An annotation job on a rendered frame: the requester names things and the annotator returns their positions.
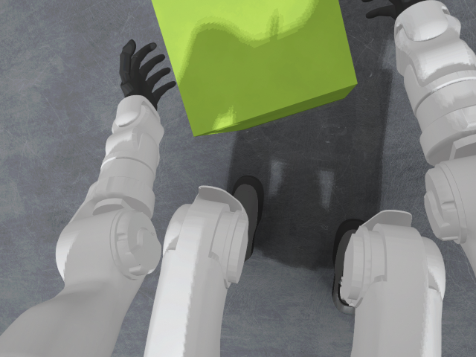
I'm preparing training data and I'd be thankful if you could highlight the robot left hand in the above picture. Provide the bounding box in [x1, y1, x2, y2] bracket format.
[119, 39, 176, 111]

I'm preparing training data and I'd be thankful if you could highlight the carton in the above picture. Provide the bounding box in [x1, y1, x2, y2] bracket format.
[152, 0, 358, 137]

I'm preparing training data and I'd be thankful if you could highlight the robot right forearm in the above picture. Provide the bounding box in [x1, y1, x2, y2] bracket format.
[394, 0, 476, 167]

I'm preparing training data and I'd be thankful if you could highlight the left robot upper arm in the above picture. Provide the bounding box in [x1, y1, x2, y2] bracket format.
[0, 208, 161, 357]

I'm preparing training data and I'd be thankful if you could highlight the left robot thigh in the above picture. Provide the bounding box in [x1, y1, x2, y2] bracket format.
[144, 199, 248, 357]

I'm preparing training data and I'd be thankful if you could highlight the right robot upper arm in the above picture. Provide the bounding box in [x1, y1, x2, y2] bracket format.
[424, 155, 476, 277]

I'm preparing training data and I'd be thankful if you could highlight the robot left forearm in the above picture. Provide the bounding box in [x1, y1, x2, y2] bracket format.
[56, 95, 164, 270]

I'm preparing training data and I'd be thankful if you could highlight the robot right hand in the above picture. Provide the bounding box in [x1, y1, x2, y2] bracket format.
[362, 0, 427, 20]

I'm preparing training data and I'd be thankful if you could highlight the robot right foot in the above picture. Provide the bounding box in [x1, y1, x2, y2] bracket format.
[332, 219, 365, 315]

